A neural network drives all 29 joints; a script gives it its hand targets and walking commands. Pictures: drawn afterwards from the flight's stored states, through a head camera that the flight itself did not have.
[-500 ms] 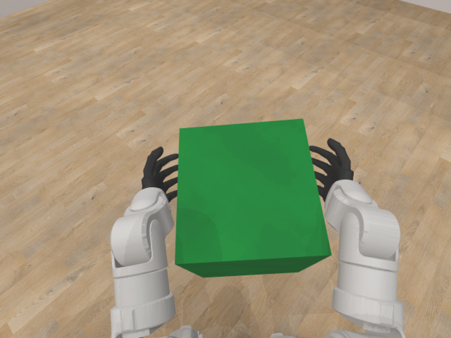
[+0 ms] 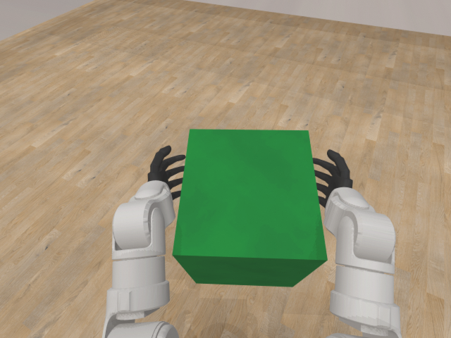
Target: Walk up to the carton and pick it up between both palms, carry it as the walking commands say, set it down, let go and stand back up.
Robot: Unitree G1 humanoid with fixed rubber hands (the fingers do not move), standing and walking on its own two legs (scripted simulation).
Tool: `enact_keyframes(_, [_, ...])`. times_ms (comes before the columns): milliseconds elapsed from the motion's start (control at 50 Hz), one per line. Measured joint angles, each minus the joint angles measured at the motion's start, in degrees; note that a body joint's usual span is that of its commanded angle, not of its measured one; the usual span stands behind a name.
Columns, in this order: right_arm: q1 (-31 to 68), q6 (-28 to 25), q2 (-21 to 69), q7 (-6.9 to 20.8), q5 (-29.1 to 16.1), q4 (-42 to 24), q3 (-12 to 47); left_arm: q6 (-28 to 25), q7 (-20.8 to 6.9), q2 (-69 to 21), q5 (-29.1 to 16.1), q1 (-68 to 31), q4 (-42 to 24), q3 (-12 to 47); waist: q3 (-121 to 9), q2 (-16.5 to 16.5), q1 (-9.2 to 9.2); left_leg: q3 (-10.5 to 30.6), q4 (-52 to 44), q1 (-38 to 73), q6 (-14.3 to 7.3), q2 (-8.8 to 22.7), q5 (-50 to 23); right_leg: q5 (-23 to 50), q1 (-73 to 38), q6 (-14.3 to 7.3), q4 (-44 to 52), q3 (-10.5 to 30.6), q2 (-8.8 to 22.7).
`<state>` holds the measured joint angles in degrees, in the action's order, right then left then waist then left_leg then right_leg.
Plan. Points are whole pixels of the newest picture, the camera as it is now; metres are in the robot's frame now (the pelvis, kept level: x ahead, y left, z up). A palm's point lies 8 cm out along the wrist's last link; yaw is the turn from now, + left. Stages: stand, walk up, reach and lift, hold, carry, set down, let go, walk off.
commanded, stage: carry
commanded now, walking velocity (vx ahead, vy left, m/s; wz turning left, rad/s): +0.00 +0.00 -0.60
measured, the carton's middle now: (246, 215) +0.34 +0.01 +0.03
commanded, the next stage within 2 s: none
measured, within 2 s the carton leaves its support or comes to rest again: neither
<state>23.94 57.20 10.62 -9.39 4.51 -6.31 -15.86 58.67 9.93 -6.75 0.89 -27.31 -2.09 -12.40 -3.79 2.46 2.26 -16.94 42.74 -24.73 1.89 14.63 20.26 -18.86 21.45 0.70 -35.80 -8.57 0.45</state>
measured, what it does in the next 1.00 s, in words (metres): walks backwards, turning right: left foot, then right foot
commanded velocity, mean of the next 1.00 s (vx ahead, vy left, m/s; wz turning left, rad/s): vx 0.00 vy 0.00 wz -0.22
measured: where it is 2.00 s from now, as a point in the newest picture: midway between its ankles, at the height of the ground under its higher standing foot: outside the picture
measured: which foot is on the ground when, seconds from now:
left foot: up 0.00-0.44, down 0.46-1.00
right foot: down 0.00-0.46, up 0.48-0.74, down 0.76-1.00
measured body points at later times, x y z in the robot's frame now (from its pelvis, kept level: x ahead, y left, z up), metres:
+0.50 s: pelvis -0.05 +0.02 +0.00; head -0.02 +0.03 +0.45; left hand +0.32 +0.11 +0.09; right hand +0.27 -0.18 +0.11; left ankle -0.04 +0.13 -0.72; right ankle -0.01 -0.10 -0.71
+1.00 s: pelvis -0.10 +0.02 +0.01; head -0.12 +0.01 +0.46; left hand +0.26 +0.03 +0.12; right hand +0.16 -0.25 +0.12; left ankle -0.04 +0.13 -0.72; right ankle -0.11 -0.08 -0.72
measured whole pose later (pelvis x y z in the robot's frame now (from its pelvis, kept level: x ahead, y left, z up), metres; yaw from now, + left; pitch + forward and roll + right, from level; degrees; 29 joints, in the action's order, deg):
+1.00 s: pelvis -0.10 +0.02 +0.01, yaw -18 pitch +2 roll +0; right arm 27.3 59.2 7.5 -8.8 2.6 -0.2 -16.9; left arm 57.6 9.7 -11.0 5.7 -24.5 -0.3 -14.3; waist -4.7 1.9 -2.8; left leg -9.6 33.6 -19.3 0.8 5.8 15.6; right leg -15.2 19.8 -1.7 -33.2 -5.5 1.1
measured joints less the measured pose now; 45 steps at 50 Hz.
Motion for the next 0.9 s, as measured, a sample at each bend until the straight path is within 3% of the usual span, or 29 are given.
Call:
enact_keyframes(20, [-0.6,0.4,-0.9,0.2,-0.4,0.0,0.0,-0.4,0.1,-1.0,0.6,0.3,0.7,0.1,0.2,1.1,-0.60,1.8,1.9,-0.8,1.2,0.3,0.9,0.2,0.2,-1.4,-0.4,-0.1,-0.8])
enact_keyframes(80, [-0.8,1.6,-2.5,0.2,-2.2,0.9,-0.8,-0.8,0.4,-3.6,2.4,1.1,1.7,-0.6,1.2,-0.3,-2.31,7.1,11.4,-4.1,4.1,-3.9,10.9,-0.4,2.1,-3.6,-2.6,2.4,0.2])
enact_keyframes(200, [1.9,0.2,-1.9,0.1,-3.6,0.1,-0.3,-2.8,-0.5,-4.9,3.3,3.4,-4.0,-2.2,3.5,-1.9,-5.84,12.3,20.8,-10.0,4.9,-8.6,10.6,2.6,4.8,-3.8,-1.4,6.7,0.2])
enact_keyframes(320, [3.4,-0.9,-1.1,-0.4,-3.6,0.1,0.1,-3.4,-1.3,-4.8,3.3,3.3,-5.9,-3.6,2.7,-3.1,-4.89,14.0,16.0,-9.5,4.5,-10.8,7.6,5.1,6.8,-3.5,-0.2,9.6,-0.7])
enact_keyframes(440, [4.6,-0.5,-0.4,-0.5,-2.8,1.4,0.0,-2.3,-1.0,-3.3,2.5,3.4,-5.9,-3.3,0.9,-4.3,-2.93,12.7,-0.5,-1.1,3.4,-13.4,4.4,7.2,8.8,-2.0,0.3,12.0,-2.1])
enact_keyframes(460, [4.6,-0.5,-0.2,-0.4,-2.6,1.6,-0.1,-1.8,-0.8,-3.0,2.3,3.3,-5.9,-3.2,0.5,-4.1,-2.99,12.1,-5.4,1.5,2.9,-13.1,1.6,7.2,9.3,-1.7,-0.3,11.9,-2.7])
enact_keyframes(500, [3.1,-1.4,1.0,-0.3,-1.9,2.3,-0.2,-1.3,-0.8,-1.5,1.7,3.8,-5.1,-2.4,0.3,-5.9,-2.90,11.1,-6.6,2.4,-0.9,-13.6,-1.1,2.6,10.5,-0.9,-4.5,11.8,-2.2])
enact_keyframes(560, [0.6,-1.0,1.5,-0.2,-0.8,3.9,0.2,0.0,-0.5,-0.8,1.2,5.0,-2.9,-1.8,0.4,-5.2,-0.77,9.7,-6.5,4.3,-3.1,-11.6,-0.3,-7.1,11.6,0.3,-15.9,8.0,-1.6])
enact_keyframes(640, [0.0,-0.5,0.9,0.3,-0.8,2.4,-0.7,0.5,0.1,-0.9,1.2,3.2,-1.9,-0.7,0.9,-4.0,0.38,8.9,-7.6,4.9,-3.1,-9.9,-1.3,-7.4,9.8,0.9,-17.9,6.1,0.4])
enact_keyframes(720, [0.5,-1.0,1.1,0.7,-0.8,0.0,-1.4,-0.3,0.2,-0.5,0.7,1.7,-2.6,0.1,0.6,-2.8,0.26,8.0,-6.5,3.4,-2.7,-8.5,-1.5,-7.0,4.3,0.7,-7.7,4.6,0.6])
enact_keyframes(780, [-0.1,-0.5,0.6,0.7,-0.5,0.3,-0.9,-0.4,0.0,-0.7,0.9,2.1,-1.7,0.2,-0.7,-1.8,-0.11,7.2,-4.3,2.4,-2.0,-7.7,-0.5,3.9,-1.2,-0.3,3.6,3.2,0.0])
enact_keyframes(820, [-0.9,0.3,-0.6,0.8,-0.9,1.2,-0.8,-0.6,0.1,-2.0,1.7,2.9,-0.1,0.3,-0.6,0.6,-1.48,8.1,-4.5,3.2,-1.4,-6.9,-1.9,4.2,-2.2,-1.3,3.8,2.4,-0.8])
enact_keyframes(900, [-0.1,2.0,-2.4,0.7,-1.8,4.1,-1.2,0.0,0.3,-3.7,3.7,2.4,2.6,-0.8,-0.7,0.0,-3.68,7.7,-7.5,5.4,-1.1,-8.7,-2.6,2.3,-2.2,-2.0,2.1,2.8,0.6])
